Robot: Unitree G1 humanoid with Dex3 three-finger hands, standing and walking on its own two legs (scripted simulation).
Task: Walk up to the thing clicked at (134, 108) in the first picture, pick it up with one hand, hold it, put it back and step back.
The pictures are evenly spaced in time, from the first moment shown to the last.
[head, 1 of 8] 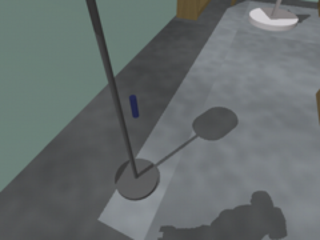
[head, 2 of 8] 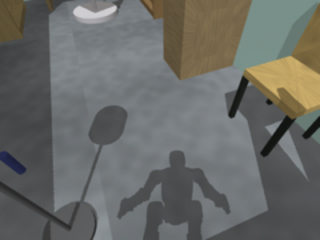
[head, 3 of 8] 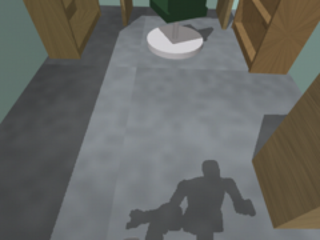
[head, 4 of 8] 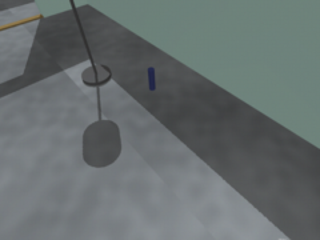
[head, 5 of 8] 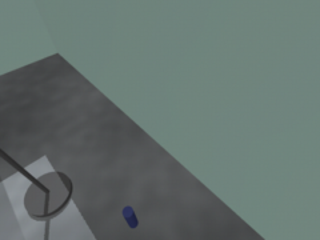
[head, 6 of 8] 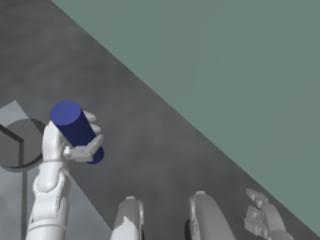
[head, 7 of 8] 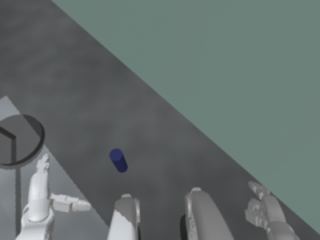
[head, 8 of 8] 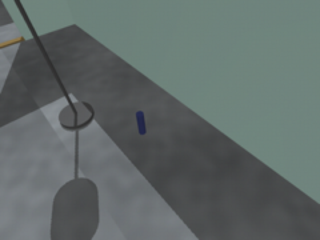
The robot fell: no
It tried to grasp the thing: yes
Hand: left
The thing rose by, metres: 0.68
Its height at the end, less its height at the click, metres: +0.00
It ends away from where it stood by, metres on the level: 0.02
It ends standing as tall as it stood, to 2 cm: yes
